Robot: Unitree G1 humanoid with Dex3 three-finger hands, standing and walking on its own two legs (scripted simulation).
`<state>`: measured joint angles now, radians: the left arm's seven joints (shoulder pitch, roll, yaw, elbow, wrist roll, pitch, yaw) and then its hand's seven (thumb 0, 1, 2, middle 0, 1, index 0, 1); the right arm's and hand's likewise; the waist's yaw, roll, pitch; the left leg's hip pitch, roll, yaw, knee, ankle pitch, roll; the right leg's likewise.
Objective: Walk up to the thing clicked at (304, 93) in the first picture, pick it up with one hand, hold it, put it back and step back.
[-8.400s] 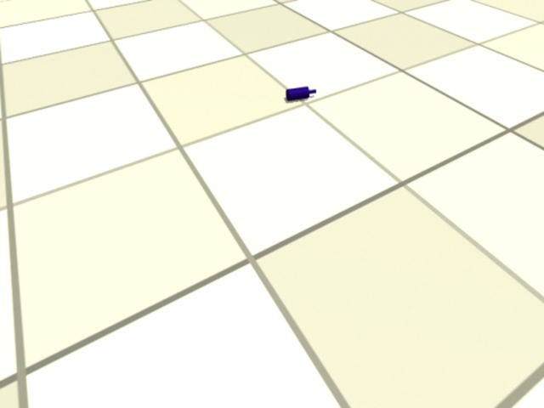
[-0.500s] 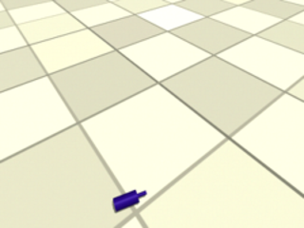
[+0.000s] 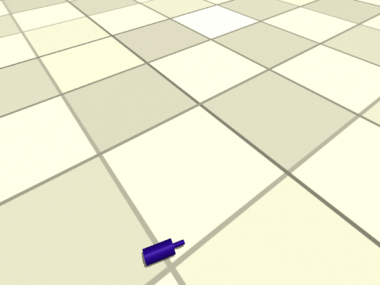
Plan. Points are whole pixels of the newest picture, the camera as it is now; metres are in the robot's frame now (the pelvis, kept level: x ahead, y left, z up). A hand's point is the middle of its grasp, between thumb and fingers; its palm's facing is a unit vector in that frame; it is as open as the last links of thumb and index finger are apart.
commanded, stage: stand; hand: left
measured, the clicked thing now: (164, 249) +0.43 +0.18 -0.74
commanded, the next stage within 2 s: none
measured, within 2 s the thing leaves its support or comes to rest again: neither
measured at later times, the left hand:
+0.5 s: hand out of the picture +0.08 +0.25 -0.16, palm faces -0.03 -0.94 -0.34, open 7.4 cm
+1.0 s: hand out of the picture +0.08 +0.25 -0.16, palm faces -0.02 -0.94 -0.34, open 7.4 cm
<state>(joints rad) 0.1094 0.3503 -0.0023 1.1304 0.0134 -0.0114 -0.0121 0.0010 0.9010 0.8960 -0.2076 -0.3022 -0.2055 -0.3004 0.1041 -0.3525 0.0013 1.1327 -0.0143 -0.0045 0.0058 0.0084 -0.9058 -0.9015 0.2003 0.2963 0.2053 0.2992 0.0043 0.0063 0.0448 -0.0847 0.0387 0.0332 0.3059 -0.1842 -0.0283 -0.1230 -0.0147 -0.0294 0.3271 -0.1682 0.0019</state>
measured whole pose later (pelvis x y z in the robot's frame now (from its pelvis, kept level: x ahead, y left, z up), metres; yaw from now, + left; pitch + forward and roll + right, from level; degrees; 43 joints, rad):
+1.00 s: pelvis +0.01 +0.00 +0.00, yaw +0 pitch -2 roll +0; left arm 0.11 0.35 0.00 1.13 0.01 -0.01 -0.01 0.00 0.90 0.90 -0.21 -0.30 -0.21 -0.30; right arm 0.11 -0.35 0.00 1.13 -0.01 0.00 0.00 0.01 -0.91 -0.90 0.20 0.30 0.21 0.30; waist 0.00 0.00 0.05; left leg -0.07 0.04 0.03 0.30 -0.19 -0.03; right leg -0.11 -0.02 -0.03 0.32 -0.17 0.00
